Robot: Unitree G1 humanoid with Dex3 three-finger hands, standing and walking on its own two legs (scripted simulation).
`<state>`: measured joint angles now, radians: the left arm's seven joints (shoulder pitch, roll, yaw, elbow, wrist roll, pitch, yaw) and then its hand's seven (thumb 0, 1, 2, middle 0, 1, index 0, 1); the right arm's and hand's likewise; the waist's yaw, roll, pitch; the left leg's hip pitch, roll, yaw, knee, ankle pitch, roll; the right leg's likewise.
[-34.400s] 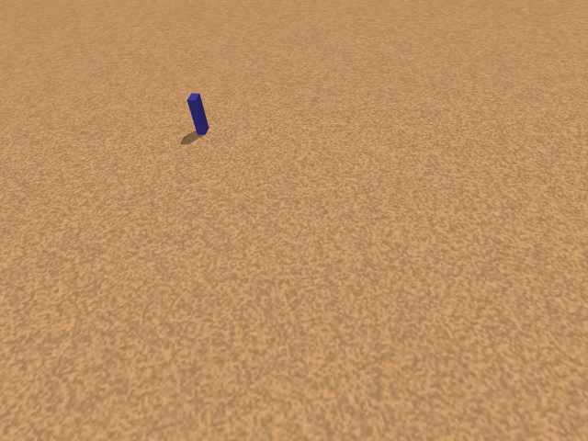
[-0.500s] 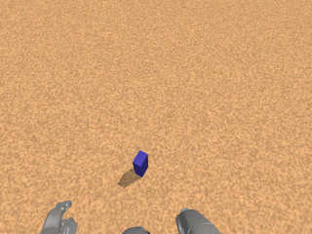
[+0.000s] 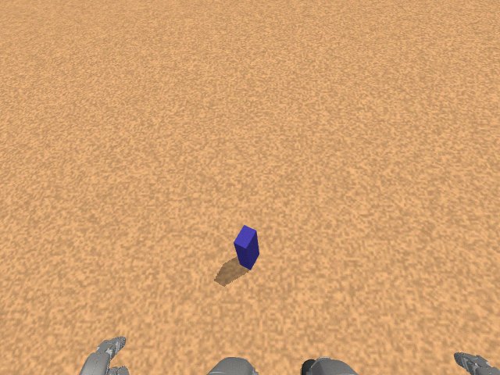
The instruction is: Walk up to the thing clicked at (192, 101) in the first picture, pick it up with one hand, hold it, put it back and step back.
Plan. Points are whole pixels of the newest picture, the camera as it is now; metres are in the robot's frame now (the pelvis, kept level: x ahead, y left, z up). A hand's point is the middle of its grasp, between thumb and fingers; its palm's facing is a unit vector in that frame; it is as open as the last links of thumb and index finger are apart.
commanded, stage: step back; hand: left
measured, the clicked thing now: (247, 248) +0.57 +0.10 -0.65
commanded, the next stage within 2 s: none
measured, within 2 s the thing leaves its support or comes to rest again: neither
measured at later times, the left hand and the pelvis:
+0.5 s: hand out of the picture -0.06 +0.28 -0.17, palm faces -0.06 -0.92 -0.39, open 7.4 cm; pelvis -0.15 +0.00 -0.01, yaw -4 degrees
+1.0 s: hand out of the picture -0.16 +0.24 -0.15, palm faces +0.00 -0.94 -0.33, open 7.4 cm; pelvis -0.31 -0.01 -0.01, yaw +3 degrees
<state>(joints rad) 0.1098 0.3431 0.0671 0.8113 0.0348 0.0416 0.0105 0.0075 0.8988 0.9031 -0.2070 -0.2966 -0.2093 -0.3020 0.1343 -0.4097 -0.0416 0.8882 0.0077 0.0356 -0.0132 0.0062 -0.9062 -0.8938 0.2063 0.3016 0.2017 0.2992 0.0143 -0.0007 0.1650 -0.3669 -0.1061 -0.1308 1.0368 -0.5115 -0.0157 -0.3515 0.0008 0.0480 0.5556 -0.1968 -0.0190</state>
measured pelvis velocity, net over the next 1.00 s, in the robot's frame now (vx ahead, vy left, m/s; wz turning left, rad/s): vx -0.31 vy -0.01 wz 0.05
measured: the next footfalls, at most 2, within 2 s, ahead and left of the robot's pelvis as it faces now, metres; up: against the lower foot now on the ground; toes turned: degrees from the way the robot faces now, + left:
left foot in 0.10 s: -0.03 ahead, +0.13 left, +0.00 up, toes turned -1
right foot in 0.52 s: -0.14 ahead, -0.13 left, +0.00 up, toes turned +0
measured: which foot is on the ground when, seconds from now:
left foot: up 0.00-0.08, down 0.10-0.56, up 0.58-0.86, down 0.88-1.00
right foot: down 0.00-0.12, up 0.14-0.50, down 0.52-0.90, up 0.92-1.00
